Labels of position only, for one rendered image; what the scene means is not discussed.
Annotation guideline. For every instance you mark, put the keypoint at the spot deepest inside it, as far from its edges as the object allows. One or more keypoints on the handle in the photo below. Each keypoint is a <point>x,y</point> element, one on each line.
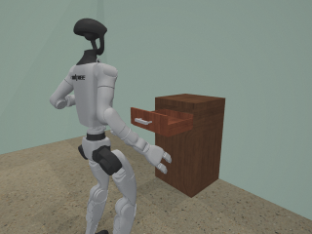
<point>139,120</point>

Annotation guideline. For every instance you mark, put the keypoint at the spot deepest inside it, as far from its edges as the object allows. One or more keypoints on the cabinet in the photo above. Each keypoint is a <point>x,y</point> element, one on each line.
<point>195,153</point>

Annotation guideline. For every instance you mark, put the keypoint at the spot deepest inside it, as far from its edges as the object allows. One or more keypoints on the robot right hand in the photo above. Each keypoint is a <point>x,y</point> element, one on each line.
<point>154,156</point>

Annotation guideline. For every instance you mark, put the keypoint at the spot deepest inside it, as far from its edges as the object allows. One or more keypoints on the left robot shin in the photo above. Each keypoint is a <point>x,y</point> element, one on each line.
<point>94,213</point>

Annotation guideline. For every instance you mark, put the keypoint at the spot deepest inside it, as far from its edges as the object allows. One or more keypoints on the left robot upper arm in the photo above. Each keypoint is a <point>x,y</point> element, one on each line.
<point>57,99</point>

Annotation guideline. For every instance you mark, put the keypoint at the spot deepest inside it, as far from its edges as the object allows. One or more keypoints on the right robot shin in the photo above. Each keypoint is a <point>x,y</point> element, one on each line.
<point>123,224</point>

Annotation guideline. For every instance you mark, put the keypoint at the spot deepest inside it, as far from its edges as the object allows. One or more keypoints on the drawer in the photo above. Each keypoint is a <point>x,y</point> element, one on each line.
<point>165,122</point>

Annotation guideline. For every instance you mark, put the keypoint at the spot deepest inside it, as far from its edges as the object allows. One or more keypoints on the robot shin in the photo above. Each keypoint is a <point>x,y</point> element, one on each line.
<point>123,224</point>
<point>94,213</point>

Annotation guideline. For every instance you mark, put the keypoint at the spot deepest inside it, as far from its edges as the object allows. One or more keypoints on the left robot forearm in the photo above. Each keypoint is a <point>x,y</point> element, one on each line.
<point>70,100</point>

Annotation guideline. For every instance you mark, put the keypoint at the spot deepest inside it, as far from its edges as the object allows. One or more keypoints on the right robot forearm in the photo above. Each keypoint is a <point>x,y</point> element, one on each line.
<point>119,128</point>

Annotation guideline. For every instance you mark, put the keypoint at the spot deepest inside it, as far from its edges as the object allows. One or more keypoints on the right robot upper arm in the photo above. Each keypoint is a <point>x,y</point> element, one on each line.
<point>106,76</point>

